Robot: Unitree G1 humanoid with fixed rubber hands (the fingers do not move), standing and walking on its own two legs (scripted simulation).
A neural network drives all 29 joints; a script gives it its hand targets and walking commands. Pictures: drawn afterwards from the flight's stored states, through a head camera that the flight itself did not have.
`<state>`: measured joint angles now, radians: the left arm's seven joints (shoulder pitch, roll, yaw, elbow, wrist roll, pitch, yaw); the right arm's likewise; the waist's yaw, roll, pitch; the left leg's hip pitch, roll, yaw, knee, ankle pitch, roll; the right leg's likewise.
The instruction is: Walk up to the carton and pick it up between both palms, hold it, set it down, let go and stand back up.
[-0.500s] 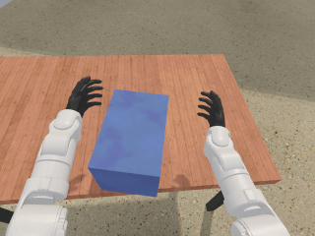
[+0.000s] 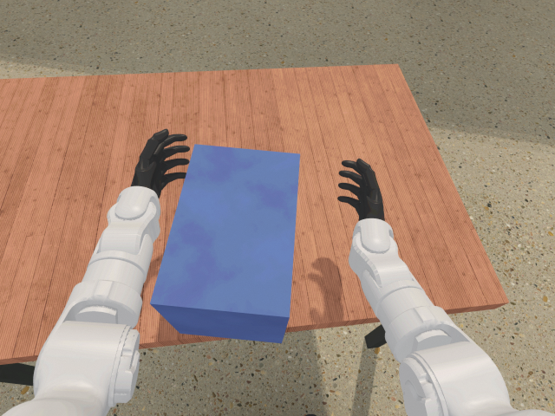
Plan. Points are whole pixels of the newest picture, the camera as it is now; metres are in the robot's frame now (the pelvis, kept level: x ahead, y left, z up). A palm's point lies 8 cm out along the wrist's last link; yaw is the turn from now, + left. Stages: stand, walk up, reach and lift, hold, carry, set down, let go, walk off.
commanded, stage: reach and lift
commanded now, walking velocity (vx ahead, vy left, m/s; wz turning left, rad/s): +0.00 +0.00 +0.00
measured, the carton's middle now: (238, 245) +0.37 +0.04 -0.04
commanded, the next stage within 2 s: none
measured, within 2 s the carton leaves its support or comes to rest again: neither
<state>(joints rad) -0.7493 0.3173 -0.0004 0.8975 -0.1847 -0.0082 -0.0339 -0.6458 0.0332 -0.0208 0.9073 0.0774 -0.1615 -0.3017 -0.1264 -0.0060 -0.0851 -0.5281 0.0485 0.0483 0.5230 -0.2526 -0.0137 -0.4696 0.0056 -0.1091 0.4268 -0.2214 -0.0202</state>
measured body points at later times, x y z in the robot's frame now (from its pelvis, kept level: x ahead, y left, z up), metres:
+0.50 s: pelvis -0.03 +0.02 -0.02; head +0.09 +0.05 +0.41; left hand +0.46 +0.16 +0.01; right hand +0.38 -0.15 -0.02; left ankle -0.02 +0.11 -0.74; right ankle -0.02 -0.11 -0.74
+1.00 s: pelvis -0.03 +0.03 -0.03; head +0.09 +0.06 +0.41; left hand +0.45 +0.14 +0.00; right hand +0.37 -0.12 -0.02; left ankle -0.02 +0.11 -0.74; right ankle -0.02 -0.11 -0.74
